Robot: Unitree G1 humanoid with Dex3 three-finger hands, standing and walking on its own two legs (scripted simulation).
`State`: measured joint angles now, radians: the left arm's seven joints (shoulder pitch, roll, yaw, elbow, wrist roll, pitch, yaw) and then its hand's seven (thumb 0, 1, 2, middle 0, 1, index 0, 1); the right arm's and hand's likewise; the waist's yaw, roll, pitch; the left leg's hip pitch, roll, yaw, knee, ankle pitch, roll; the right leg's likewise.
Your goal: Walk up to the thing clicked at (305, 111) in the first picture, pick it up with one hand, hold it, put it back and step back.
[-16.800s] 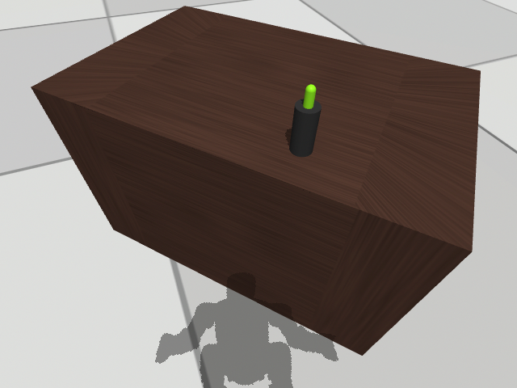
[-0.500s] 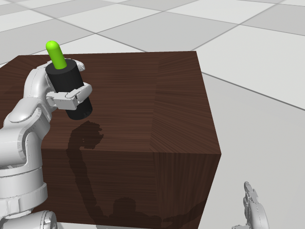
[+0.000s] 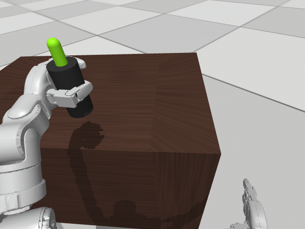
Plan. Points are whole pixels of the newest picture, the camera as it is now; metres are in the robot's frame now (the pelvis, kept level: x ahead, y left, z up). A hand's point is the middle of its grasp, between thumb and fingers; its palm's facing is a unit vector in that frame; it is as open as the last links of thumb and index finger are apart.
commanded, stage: hold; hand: left
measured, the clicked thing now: (68, 79) +0.33 +0.16 +0.29
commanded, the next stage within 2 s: crouch in 1.20 s
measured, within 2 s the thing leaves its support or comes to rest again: neither
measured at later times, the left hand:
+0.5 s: hand (71, 92) +0.32 +0.16 +0.27, palm faces +0.05 -1.00 -0.04, open 8.0 cm
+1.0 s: hand (72, 89) +0.33 +0.16 +0.27, palm faces +0.05 -1.00 -0.03, open 8.0 cm
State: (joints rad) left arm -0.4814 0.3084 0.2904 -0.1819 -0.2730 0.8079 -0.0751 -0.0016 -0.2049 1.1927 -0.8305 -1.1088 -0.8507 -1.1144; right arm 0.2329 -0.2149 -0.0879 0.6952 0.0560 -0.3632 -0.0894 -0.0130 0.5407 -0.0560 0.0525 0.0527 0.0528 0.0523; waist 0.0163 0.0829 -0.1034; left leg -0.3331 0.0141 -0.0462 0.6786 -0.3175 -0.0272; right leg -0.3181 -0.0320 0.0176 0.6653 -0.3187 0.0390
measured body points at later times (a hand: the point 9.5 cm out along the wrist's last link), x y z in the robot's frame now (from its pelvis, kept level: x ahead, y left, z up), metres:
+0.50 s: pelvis +0.00 +0.00 +0.00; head -0.05 -0.03 +0.45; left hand +0.31 +0.22 +0.27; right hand +0.18 -0.26 -0.06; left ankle +0.03 +0.14 -0.72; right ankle +0.02 -0.14 -0.72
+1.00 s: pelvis +0.00 +0.00 +0.00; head -0.05 -0.03 +0.45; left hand +0.32 +0.22 +0.27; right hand +0.17 -0.26 -0.06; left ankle +0.03 +0.14 -0.72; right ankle +0.02 -0.14 -0.72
